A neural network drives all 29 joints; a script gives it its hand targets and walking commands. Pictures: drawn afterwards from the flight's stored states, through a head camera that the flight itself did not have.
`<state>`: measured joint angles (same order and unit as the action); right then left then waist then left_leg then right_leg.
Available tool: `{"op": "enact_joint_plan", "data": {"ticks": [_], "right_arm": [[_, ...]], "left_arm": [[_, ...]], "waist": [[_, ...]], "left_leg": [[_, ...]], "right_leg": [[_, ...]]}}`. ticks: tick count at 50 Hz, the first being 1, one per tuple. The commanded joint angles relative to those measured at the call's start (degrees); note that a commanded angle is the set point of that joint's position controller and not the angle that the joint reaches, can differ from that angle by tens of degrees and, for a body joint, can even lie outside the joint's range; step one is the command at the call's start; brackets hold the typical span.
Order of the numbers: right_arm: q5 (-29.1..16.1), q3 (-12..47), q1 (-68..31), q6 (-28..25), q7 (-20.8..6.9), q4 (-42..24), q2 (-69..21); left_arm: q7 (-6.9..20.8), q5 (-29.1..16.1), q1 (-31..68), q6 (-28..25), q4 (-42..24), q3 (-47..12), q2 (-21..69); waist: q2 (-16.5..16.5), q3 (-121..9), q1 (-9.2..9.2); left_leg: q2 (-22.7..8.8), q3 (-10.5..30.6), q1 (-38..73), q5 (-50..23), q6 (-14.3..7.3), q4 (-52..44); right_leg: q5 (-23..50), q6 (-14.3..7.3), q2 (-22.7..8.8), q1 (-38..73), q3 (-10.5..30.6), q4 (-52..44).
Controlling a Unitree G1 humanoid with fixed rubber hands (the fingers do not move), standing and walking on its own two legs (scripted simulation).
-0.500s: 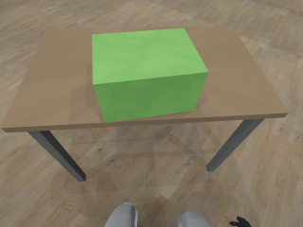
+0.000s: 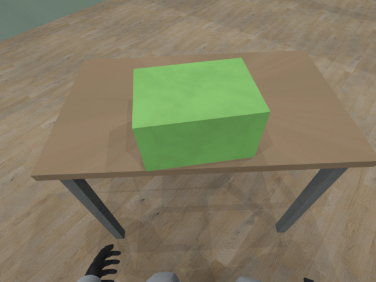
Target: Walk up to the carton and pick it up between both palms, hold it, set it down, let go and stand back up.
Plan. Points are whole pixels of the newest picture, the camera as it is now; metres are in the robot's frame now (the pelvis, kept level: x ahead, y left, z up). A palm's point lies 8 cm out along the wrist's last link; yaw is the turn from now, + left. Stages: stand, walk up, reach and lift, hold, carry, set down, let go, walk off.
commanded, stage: walk up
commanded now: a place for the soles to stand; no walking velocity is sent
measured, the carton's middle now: (194, 113) +0.50 +0.02 +0.04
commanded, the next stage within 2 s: none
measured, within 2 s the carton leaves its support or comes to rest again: neither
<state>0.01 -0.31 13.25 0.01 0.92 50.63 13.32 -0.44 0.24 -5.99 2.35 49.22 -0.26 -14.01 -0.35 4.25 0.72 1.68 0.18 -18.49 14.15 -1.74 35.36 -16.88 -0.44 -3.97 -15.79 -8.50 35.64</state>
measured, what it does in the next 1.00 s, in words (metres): shifts its weight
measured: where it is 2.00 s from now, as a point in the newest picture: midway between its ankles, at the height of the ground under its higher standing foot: outside the picture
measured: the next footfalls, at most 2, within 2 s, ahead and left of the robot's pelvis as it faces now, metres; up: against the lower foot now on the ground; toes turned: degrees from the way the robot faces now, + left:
none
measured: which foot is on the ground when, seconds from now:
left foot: down 0.00-1.00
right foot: down 0.00-1.00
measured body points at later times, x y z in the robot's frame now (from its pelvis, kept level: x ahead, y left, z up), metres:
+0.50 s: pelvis -0.01 -0.02 -0.01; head +0.00 +0.00 +0.44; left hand +0.05 +0.26 -0.15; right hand +0.08 -0.27 -0.14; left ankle +0.02 +0.09 -0.73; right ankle +0.03 -0.12 -0.73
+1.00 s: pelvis +0.04 -0.04 +0.00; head +0.05 -0.04 +0.45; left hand +0.04 +0.22 -0.14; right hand +0.16 -0.25 -0.14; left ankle +0.02 +0.09 -0.73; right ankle +0.03 -0.12 -0.73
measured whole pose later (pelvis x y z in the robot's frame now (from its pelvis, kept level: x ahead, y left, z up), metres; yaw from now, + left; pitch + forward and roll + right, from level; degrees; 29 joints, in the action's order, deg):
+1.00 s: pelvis +0.04 -0.04 +0.00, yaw +14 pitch -1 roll -1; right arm 1.0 1.5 15.1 -1.5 1.7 54.0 11.7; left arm -0.5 1.0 -13.1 0.5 56.2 -2.2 -13.9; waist -1.6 1.6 -0.5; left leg 2.7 8.9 -16.3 18.0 0.4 36.0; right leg -20.9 -3.3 -0.5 -9.4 -13.8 31.4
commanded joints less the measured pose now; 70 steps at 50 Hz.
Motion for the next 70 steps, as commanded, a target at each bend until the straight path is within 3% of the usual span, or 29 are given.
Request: {"op": "enact_joint_plan", "data": {"ticks": [1, 2, 4, 6, 11, 15, 16, 18, 20, 23, 24, 26, 27, 28, 29, 31, 33, 35, 39, 40, 43, 45, 47, 49, 56, 58, 61, 67, 70], "right_arm": [[-0.5, -2.1, -0.8, -0.8, 0.5, -4.2, 9.0], [-0.6, -1.8, -1.2, -0.5, 0.4, -4.1, 9.5], [-0.2, -1.7, -1.1, -0.5, 0.3, -4.3, 8.9], [-0.4, -1.9, -1.3, -0.5, 0.4, -3.8, 9.4], [-0.3, -2.1, -2.8, -0.2, 0.2, -3.6, 9.6], [-0.4, -1.6, -1.2, -0.5, 0.0, -2.6, 7.9], [0.9, -1.6, 0.9, -0.5, -0.4, -3.2, 7.7], [1.3, -1.7, 2.5, -0.4, -0.4, -2.5, 6.2], [2.0, -2.1, 4.7, -0.7, -0.1, -2.5, 6.4], [1.6, -2.0, 7.1, -1.2, 0.4, -3.4, 5.6], [1.5, -2.3, 7.2, -1.7, 0.8, -3.5, 6.4], [1.4, -2.4, 5.8, -2.0, 1.0, -3.9, 9.3], [1.0, -2.6, 7.7, -1.8, 0.9, -3.5, 10.8], [0.8, -2.9, 8.2, -1.4, 1.4, -3.3, 12.0], [0.6, -3.0, 7.5, -1.2, 1.7, -2.7, 11.7], [0.6, -2.0, 5.1, -0.9, 1.8, -2.9, 10.4], [0.4, -1.5, 1.9, -1.0, 1.6, -3.6, 8.3], [0.1, -0.7, 6.1, -1.6, 0.6, -1.8, 5.2], [0.9, -0.1, 6.4, -1.4, 0.3, -0.1, 4.0], [1.2, 0.1, 6.3, -1.4, 0.4, 0.3, 4.0], [1.1, 0.2, 6.9, -1.8, 0.7, 1.1, 4.8], [0.9, 0.3, 6.9, -2.1, 1.0, 1.4, 5.2], [0.8, 0.3, 6.1, -2.2, 1.1, 1.5, 5.0], [1.0, 0.5, 5.8, -2.2, 1.3, 1.3, 4.9], [0.8, 0.7, 2.7, -1.7, 2.1, 0.4, 5.2], [1.0, 0.6, 2.8, -1.4, 2.0, 0.4, 5.3], [1.1, 0.3, 2.5, -1.3, 2.0, -0.1, 6.8], [1.2, 0.2, 2.1, -1.4, 2.2, -1.1, 8.2], [1.0, 0.1, 3.4, -1.3, 2.1, -1.4, 8.7]], "left_arm": [[0.2, -0.2, -1.8, -0.1, -1.0, 1.0, -5.4], [0.4, 0.0, -2.2, -0.2, -1.0, 0.7, -4.9], [0.2, 0.3, -1.7, -0.6, -0.7, 0.8, -5.7], [0.3, 0.3, -3.3, -0.8, 0.3, 0.8, -6.0], [0.3, 0.3, -4.5, -1.3, 1.5, 1.0, -7.0], [0.2, 0.2, -5.2, -1.2, 2.4, 1.5, -9.7], [0.4, 0.7, -4.6, -1.2, 1.1, 1.5, -10.2], [0.0, 0.7, -2.8, -1.1, 0.9, 2.1, -11.9], [-0.2, 0.8, -0.1, -0.9, -0.3, 2.0, -11.5], [0.0, 0.5, -0.2, -0.4, -0.1, 1.9, -10.8], [0.3, 0.6, -0.7, -0.3, 0.0, 1.6, -10.1], [1.1, 0.9, -3.0, -0.1, 0.1, 0.5, -6.7], [1.6, 1.1, -6.8, 0.3, 1.2, 0.0, -5.5], [1.3, 0.7, -6.4, 0.5, 0.4, 0.1, -5.3], [1.1, 0.4, -6.0, 0.5, 0.3, 0.3, -6.7], [1.3, 0.7, -6.6, -0.7, 0.0, -0.3, -4.9], [0.9, 0.4, -10.0, -2.2, 0.8, -0.7, -5.0], [0.2, 0.6, -10.3, -3.1, 1.4, -0.5, -6.9], [0.1, 1.6, -6.9, -3.2, 1.9, -0.4, -8.6], [-0.1, 1.5, -6.6, -3.0, 2.3, -0.5, -8.9], [-0.4, 0.7, -6.8, -2.7, 3.7, -0.6, -8.6], [-0.4, 0.6, -7.6, -2.7, 4.1, -0.5, -8.1], [-0.2, 0.8, -8.1, -2.6, 4.6, -0.5, -7.3], [-0.3, 0.6, -8.8, -2.3, 4.8, -0.2, -7.6], [-0.7, 0.7, -8.1, -1.1, 4.7, 0.5, -8.7], [-0.8, 0.7, -7.5, -0.7, 4.5, 0.9, -9.9], [-0.7, 0.9, -6.7, -0.7, 3.8, 0.8, -9.0], [-0.4, 0.9, -7.1, 0.2, 3.8, 0.9, -9.3], [-0.3, 1.0, -7.1, 0.6, 3.5, 0.4, -8.5]], "waist": [[-5.1, -4.5, -1.02], [-6.2, -4.1, -1.31], [-4.7, -5.0, -0.71], [-6.1, -4.8, -0.64], [-4.9, -3.6, -0.74], [0.6, -2.7, -0.33], [3.1, -2.8, -0.28], [8.7, -2.3, -0.33], [6.2, -1.1, -0.12], [4.8, -1.6, 1.4], [1.2, 0.0, 1.32], [-6.1, -2.0, -1.12], [-6.9, -3.7, -1.22], [-9.9, -0.5, -0.78], [-10.1, 2.8, -0.35], [-9.8, 1.4, -1.48], [-10.8, -4.1, -3.07], [-6.5, -9.3, -2.08], [2.4, -4.6, -0.55], [2.2, -2.8, -0.24], [1.3, -0.5, -0.38], [2.9, -1.8, -0.47], [1.3, -2.4, -0.55], [3.3, -3.0, -0.9], [1.3, -2.7, -1.3], [1.5, -1.5, -1.0], [-1.1, -2.4, -0.96], [-2.0, -4.0, -1.24], [-6.0, -3.6, -1.37]], "left_leg": [[-11.3, 16.2, -5.3, -4.2, -4.8, -14.8], [-11.0, 17.2, -6.3, 0.2, -4.9, -16.0], [-10.3, 16.0, -5.9, -0.8, -4.3, -15.1], [-9.6, 15.4, -5.3, 2.4, -3.7, -15.6], [-8.0, 13.3, -5.5, 5.5, -2.9, -14.4], [-4.8, 10.8, -4.3, 5.7, -1.3, -10.1], [-3.5, 10.0, -6.8, 11.6, -0.6, -8.4], [1.0, 2.6, -3.4, 9.2, 0.1, 5.4], [-0.2, 0.8, -2.5, 9.9, 0.0, 11.2], [-3.0, 2.9, -1.1, 4.2, -1.4, 4.1], [-3.4, 5.6, -2.1, 0.3, -1.7, -2.5], [-9.1, 18.7, -1.8, -2.6, -3.8, -12.7], [-12.6, 29.4, -2.4, 12.5, -6.4, -17.5], [-14.6, 35.2, -6.4, 19.9, -8.5, -20.8], [-14.8, 35.8, -11.9, 20.8, -9.1, -22.4], [-12.2, 27.5, -8.6, 14.5, -7.3, -20.6], [-9.5, 20.5, -3.3, -1.5, -5.6, -14.6], [-7.2, 16.5, -2.0, -11.9, -3.1, -10.1], [-2.1, 8.1, -1.7, -4.2, -0.6, -3.7], [-1.9, 7.8, -1.5, -4.1, -0.5, -3.1], [-2.5, 8.3, -2.2, -8.8, -0.7, -3.2], [-2.8, 8.5, -2.7, -11.8, -1.0, -2.8], [-3.1, 9.1, -2.3, -15.4, -1.3, -1.4], [-2.8, 9.2, -3.2, -16.1, -1.3, -0.6], [-2.3, 9.2, -4.1, -15.4, -1.2, 1.9], [-2.2, 9.7, -5.1, -15.3, -1.2, 2.3], [-2.1, 11.0, -4.2, -14.9, -1.9, 2.7], [-2.5, 15.1, -6.3, -15.7, -2.9, 1.4], [-4.5, 21.6, -7.3, -13.7, -4.1, -3.0]], "right_leg": [[-5.0, -1.2, -1.1, 5.3, 5.5, -2.3], [-4.9, -1.2, -0.9, 6.0, 5.4, -2.7], [-3.3, -1.3, -2.1, 7.2, 6.4, -4.5], [-2.9, -1.0, -2.0, 6.2, 6.1, -4.9], [-4.0, -1.4, -3.5, 4.7, 6.8, -7.7], [-9.8, -2.5, -6.8, 1.9, 9.1, -14.1], [-19.9, -3.3, -7.2, 2.1, 8.8, -16.7], [-27.9, -6.6, -13.5, -3.0, 14.0, -23.7], [-25.5, -9.5, -16.7, -5.6, 14.2, -23.1], [-19.7, -8.2, -14.3, -4.7, 8.2, -17.7], [-16.7, -6.4, -12.4, -3.6, 6.4, -13.8], [-8.5, -2.7, -3.8, -2.3, 0.4, 0.7], [-13.5, -1.2, 1.5, -2.8, 1.5, 2.1], [-15.4, -0.8, 2.1, -3.1, 3.5, 5.0], [-14.8, -1.1, 1.6, -0.3, 5.0, 6.4], [-10.5, -1.7, 0.8, 0.3, 5.8, 0.8], [0.7, -1.9, -0.4, 4.7, 6.0, -5.3], [5.3, -2.5, -2.6, 11.2, 7.9, -8.8], [1.0, -5.0, -9.5, 7.1, 12.5, -17.5], [3.0, -5.2, -9.8, 6.1, 11.5, -18.3], [14.5, -4.5, -9.3, 6.8, 7.6, -14.9], [20.4, -3.7, -7.9, 9.8, 4.5, -12.4], [22.0, -3.6, -7.4, 9.7, 3.4, -10.7], [24.0, -3.0, -7.1, 11.7, 2.0, -10.1], [20.5, -4.3, -8.8, 10.6, 2.3, -9.6], [16.0, -4.2, -8.6, 9.6, 1.8, -9.8], [11.5, -5.1, -8.4, 8.2, 2.2, -9.1], [6.8, -5.8, -5.8, 10.1, 1.3, -5.8], [-0.7, -4.8, -2.9, 9.1, 0.9, -2.6]]}}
